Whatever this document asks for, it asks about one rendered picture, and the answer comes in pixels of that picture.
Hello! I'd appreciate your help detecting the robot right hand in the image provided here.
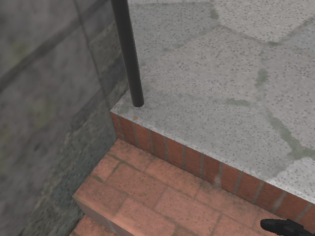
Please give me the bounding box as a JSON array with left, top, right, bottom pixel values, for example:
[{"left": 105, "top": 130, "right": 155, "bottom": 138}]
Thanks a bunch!
[{"left": 260, "top": 218, "right": 315, "bottom": 236}]

